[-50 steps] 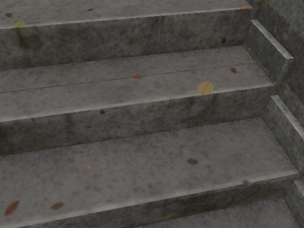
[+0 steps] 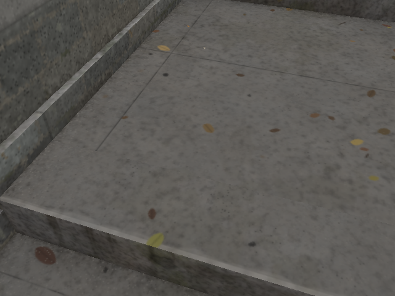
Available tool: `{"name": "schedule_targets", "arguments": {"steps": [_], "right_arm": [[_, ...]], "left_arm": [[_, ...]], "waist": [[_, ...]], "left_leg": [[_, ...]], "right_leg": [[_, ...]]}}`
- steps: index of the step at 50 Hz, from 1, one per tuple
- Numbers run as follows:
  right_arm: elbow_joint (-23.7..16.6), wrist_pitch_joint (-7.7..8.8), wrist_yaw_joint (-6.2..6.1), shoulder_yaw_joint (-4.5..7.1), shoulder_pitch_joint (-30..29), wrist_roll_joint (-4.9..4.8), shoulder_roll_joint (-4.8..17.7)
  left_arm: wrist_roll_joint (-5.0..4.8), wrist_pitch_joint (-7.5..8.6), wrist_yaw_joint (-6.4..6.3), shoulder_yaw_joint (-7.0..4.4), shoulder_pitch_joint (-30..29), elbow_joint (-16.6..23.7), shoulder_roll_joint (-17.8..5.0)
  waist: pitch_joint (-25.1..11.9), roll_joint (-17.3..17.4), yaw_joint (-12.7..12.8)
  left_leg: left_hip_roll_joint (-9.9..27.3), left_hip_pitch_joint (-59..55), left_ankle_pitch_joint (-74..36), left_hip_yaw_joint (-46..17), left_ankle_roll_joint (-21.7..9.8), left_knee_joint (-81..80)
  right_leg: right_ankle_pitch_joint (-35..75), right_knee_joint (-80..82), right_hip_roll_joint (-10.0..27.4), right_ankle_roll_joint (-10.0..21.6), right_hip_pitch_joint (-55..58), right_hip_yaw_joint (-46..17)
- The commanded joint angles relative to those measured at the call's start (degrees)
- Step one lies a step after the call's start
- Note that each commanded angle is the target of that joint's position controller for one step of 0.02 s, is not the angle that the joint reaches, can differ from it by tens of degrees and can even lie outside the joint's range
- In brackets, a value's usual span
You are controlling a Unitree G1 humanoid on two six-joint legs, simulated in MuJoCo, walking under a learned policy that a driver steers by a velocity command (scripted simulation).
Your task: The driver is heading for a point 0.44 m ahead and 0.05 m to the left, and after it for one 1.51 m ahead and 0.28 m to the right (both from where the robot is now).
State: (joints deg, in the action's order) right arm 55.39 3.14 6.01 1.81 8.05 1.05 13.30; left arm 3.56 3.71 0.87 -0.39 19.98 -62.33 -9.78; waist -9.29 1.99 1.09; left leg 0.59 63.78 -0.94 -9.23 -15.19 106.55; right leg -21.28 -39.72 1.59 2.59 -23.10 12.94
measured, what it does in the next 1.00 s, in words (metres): climbs: left foot 0.17 m higher, then right foot 0.17 m higher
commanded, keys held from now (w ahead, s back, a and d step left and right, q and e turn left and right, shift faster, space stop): w+q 0.34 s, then w+e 0.66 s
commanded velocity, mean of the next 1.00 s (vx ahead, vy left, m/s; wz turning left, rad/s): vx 0.50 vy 0.00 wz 0.07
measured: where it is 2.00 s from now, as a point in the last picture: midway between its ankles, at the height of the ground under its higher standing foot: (211, 137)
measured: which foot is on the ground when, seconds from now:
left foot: up 0.00-0.32, down 0.34-0.92, up 0.94-1.00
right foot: down 0.00-0.36, up 0.38-0.82, down 0.84-1.00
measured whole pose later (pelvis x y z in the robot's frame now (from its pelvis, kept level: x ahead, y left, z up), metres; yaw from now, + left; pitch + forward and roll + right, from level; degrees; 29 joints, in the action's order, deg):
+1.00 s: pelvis +0.59 +0.08 +0.27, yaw -1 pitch +6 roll -3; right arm 61.4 5.4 6.9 0.2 21.5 5.0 13.8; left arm 2.8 2.8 2.8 -0.3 5.7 -50.9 -9.9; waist -9.0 3.9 1.5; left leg 1.1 24.4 -1.2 -4.8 -6.6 77.8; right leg -29.6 -66.8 -7.9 7.0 -43.8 5.6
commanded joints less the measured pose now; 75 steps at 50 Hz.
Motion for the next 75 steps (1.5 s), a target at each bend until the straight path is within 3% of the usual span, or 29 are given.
{"name": "schedule_targets", "arguments": {"steps": [1, 8, 12, 16, 18, 19, 20, 22, 24, 25, 26, 27, 30, 34, 38, 42, 44, 46, 47, 48, 52, 54, 58, 66, 68, 69, 70, 72, 75], "right_arm": [[-3.1, -0.83, 1.29, -2.17, -3.9, -0.66, -4.0], [-13.7, -2.41, -2.02, -5.80, -20.0, -1.32, -6.0], [-21.4, -7.52, 0.11, -6.73, -38.0, 0.71, -6.9], [-16.2, -6.19, 1.18, -4.08, -20.8, -0.47, -3.3], [-10.6, -5.05, -0.83, -2.37, -4.4, -0.48, 1.2], [-7.1, -5.44, -1.90, -1.30, 6.7, -0.48, 4.4], [-0.7, -5.46, -3.66, -0.24, 18.5, 3.13, 6.4], [3.5, -1.72, -4.07, 3.65, 22.3, 4.57, 12.1], [4.7, -0.50, -2.88, 1.64, 10.2, 2.34, 4.0], [5.2, 1.02, -4.42, -0.40, 4.8, -0.59, -7.1], [6.4, 2.03, -5.47, -0.81, 2.8, -0.19, -7.7], [1.2, 1.18, -1.97, -1.28, -3.0, 4.70, -4.9], [4.2, 0.48, -2.39, -1.82, 4.5, 6.44, -4.3], [8.9, 1.40, -2.08, -3.48, 16.4, 8.54, -1.8], [11.0, 2.35, -1.29, -5.15, 26.1, 6.49, -2.2], [7.6, 4.99, -0.38, -1.91, 22.9, 1.37, 12.1], [7.9, 4.18, 0.18, -0.55, 25.4, 5.73, 13.1], [6.0, 3.87, 0.59, -0.38, 19.1, 6.03, 9.8], [3.9, 2.95, 1.48, -0.09, 12.7, 4.97, 6.1], [2.9, 2.28, 2.18, -0.81, 12.4, 3.76, 3.6], [-4.8, 3.21, -2.54, -3.31, 1.7, 4.13, -2.7], [-7.5, 1.52, -3.50, -2.96, 0.2, 3.98, 0.2], [-9.5, 2.32, -4.18, -1.66, -2.2, 3.62, 2.3], [-16.4, 1.50, -4.18, -0.10, -17.5, 2.68, 2.9], [-14.1, 3.58, -6.18, 2.64, -7.2, -1.18, 6.9], [-12.1, 4.75, -7.00, 2.78, 2.7, 0.14, 7.9], [-10.0, 4.76, -6.30, 2.09, 12.8, 0.77, 6.9], [-7.0, 4.05, -7.86, 3.07, 9.1, 1.92, 6.0], [-8.9, 3.46, -6.56, -0.53, 2.6, 0.91, -6.9]], "left_arm": [[2.40, 2.57, 0.90, 1.72, -5.0, 3.7, 3.1], [6.89, 2.19, 1.49, 4.24, 16.3, -6.9, 3.8], [3.74, 1.59, 5.47, 4.42, 19.7, -9.1, 3.0], [-0.40, 5.47, 4.24, 1.18, 15.3, -4.9, -11.4], [1.83, 5.72, 4.52, -0.38, 17.0, -4.3, -12.6], [2.90, 5.43, 6.46, -0.64, 18.0, -2.5, -11.0], [2.86, 3.81, 8.86, -0.17, 16.6, -1.9, -3.6], [-2.62, 2.33, 8.68, -2.56, 11.9, -1.6, -1.6], [-1.50, 3.61, 6.78, -0.60, 3.4, 1.0, 3.8], [-2.56, 3.28, 0.83, -0.53, -4.2, 13.4, 3.2], [-2.49, 1.72, -1.10, 0.29, -4.0, 13.4, 5.2], [-4.08, 0.62, 2.88, 0.39, 0.5, 7.1, 3.7], [-4.49, 1.39, 6.16, 1.91, -1.3, 7.9, 5.3], [-3.38, 0.25, 5.71, 0.60, -16.8, 15.1, -2.5], [-3.00, -4.00, 3.78, 1.39, -34.9, 22.2, -2.3], [-3.38, -4.28, 4.58, 1.58, -27.9, 20.9, -1.0], [-4.01, -2.38, 3.72, 0.88, -19.2, 18.0, -2.9], [-3.63, -2.28, 2.52, -1.32, 3.2, 9.6, -7.6], [-0.62, -2.47, 2.93, -1.91, 11.9, 5.6, -11.3], [0.76, -2.38, 1.49, -2.92, 13.8, 6.8, -11.1], [-0.84, 1.26, 1.04, -0.32, -7.1, 4.2, 0.0], [0.20, 1.88, 1.28, 0.69, -9.7, 2.6, 1.6], [1.04, 5.26, 0.49, 0.36, -9.5, 6.5, -3.0], [-3.42, 4.23, 2.85, -4.30, 2.9, 7.2, -9.1], [-1.91, 3.47, 3.16, -4.45, 0.4, 8.8, -8.5], [-1.58, 4.20, 3.43, -2.77, 4.8, 9.1, -0.4], [-0.45, 4.78, 3.19, -0.09, 13.0, 9.7, 6.8], [-2.09, 3.02, 2.61, -2.94, -4.8, 11.2, -3.1], [0.15, 2.48, 1.36, -2.75, -6.4, 10.0, -1.9]], "waist": [[6.8, -5.3, -2.2], [9.0, -4.7, 1.7], [10.1, -5.7, 1.9], [4.4, -15.3, -8.0], [-6.0, -16.3, -10.9], [-14.1, -10.0, -12.9], [-15.2, 2.6, -13.0], [-2.2, 0.0, -10.4], [3.2, 1.4, -3.8], [4.1, -4.2, 2.9], [7.0, -3.4, 5.1], [5.9, -2.8, 5.5], [6.1, 0.6, 5.5], [6.5, -1.8, 1.6], [10.5, 3.0, -4.0], [6.3, 7.3, 1.6], [-1.8, 7.9, 1.8], [-7.3, 0.8, 9.0], [-4.9, -12.5, 11.0], [-7.1, -12.6, 11.0], [2.0, 2.2, -1.8], [2.1, 0.9, -6.0], [4.2, -1.9, -5.3], [6.1, -7.0, 0.0], [-0.7, -4.9, -3.5], [-12.5, 2.6, -4.0], [-25.8, 21.6, -4.8], [3.3, 3.9, -8.5], [5.3, 0.8, -2.6]], "left_leg": [[2.8, 5.2, 2.0, 5.0, -0.1, 7.3], [5.6, 34.9, 10.2, 6.1, -5.3, 10.1], [8.0, 8.8, 13.5, 16.9, -1.4, -16.1], [-4.0, -13.9, 21.1, 24.8, 1.5, -35.9], [-5.4, -45.2, 6.6, 16.6, -0.4, -39.5], [-1.7, -65.4, -0.1, 2.1, -2.5, -48.4], [7.2, -77.3, -4.5, -18.7, -5.7, -66.6], [15.1, -55.3, 1.9, -31.1, -0.7, -79.1], [12.2, -45.7, 10.1, -18.7, 2.0, -77.1], [10.3, -41.9, 19.1, -11.9, 5.4, -81.5], [10.3, -37.6, 23.1, -6.9, 6.8, -82.3], [11.1, -34.6, 10.4, -3.9, 8.0, -82.4], [9.8, -37.0, 7.1, 3.6, 6.6, -86.1], [6.9, -42.5, 8.4, 14.5, 8.9, -87.1], [14.1, -49.6, -13.2, 12.9, 3.6, -98.6], [19.1, -62.8, -73.8, 17.7, 4.8, -90.4], [19.0, -65.9, -90.9, 18.9, 6.0, -80.9], [13.5, -41.3, -73.6, 14.6, 7.1, -61.1], [-0.4, -21.5, -7.5, 13.4, 9.6, -38.0], [-4.0, -14.2, 2.1, -0.7, 8.2, -13.0], [-2.5, -0.9, 8.3, -5.6, 5.5, 0.0], [-1.6, 1.1, 12.0, -0.7, 6.8, 0.1], [2.8, -17.9, 3.9, 8.4, 12.7, -20.2], [-0.4, -32.3, 3.7, 11.6, 17.0, -72.7], [1.4, -51.1, -2.0, 10.3, 11.7, -76.5], [11.4, -73.4, -19.8, 2.2, 1.8, -69.6], [26.7, -99.7, -20.9, -23.8, -14.4, -76.8], [23.3, -72.5, 25.9, -21.9, -1.0, -90.7], [19.2, -57.1, 9.0, -4.6, 1.2, -97.1]], "right_leg": [[8.7, 27.1, 11.5, 9.3, -1.6, -9.1], [17.5, 32.9, 16.9, 9.2, 28.9, -7.8], [28.4, 45.1, 17.5, 10.8, 14.3, 0.2], [107.2, 28.3, 18.6, 7.5, 29.7, 4.9], [115.4, 10.9, 17.9, 4.3, 18.9, 1.5], [91.2, -4.6, 12.6, 3.6, 2.5, -3.9], [17.3, -23.0, 3.7, 0.7, -15.5, -7.8], [23.4, -64.5, -2.0, 2.0, -23.6, -28.1], [22.7, -77.2, -3.4, 7.4, -33.0, -29.5], [16.3, -75.0, -0.1, 5.5, -27.8, -21.6], [13.4, -76.0, -0.2, 5.2, -30.4, -21.9], [22.5, -76.9, 0.9, 9.2, -35.0, -27.3], [16.5, -99.5, -1.1, 14.2, -47.5, -22.9], [27.0, -84.3, 0.5, 14.4, -52.2, -19.0], [13.1, -58.0, 4.2, 9.4, -50.4, -7.9], [-4.6, -36.1, -5.1, 4.3, -31.9, -0.6], [2.6, -34.8, -7.9, 8.3, -18.3, -4.7], [1.7, -20.8, -7.6, 11.7, 10.9, -22.7], [1.6, -2.4, -0.3, 17.3, 20.1, -43.4], [-3.8, 8.5, 3.4, 19.0, 20.0, -59.0], [5.4, 7.5, 3.5, 13.9, 3.7, -46.0], [16.6, 9.4, 1.2, 12.6, -0.9, -38.6], [23.9, 16.6, -3.4, 10.3, -16.0, -27.2], [41.0, 13.2, 4.1, 10.8, 12.7, -36.5], [50.9, 2.9, 1.5, 6.0, 14.3, -34.9], [38.9, -12.5, -5.0, 2.9, 4.5, -31.7], [-12.8, -31.9, -14.2, -2.0, -18.3, -26.3], [-3.4, -46.9, -3.9, -0.3, -34.8, -21.5], [7.1, -37.6, 4.0, 0.1, -23.6, -18.6]]}}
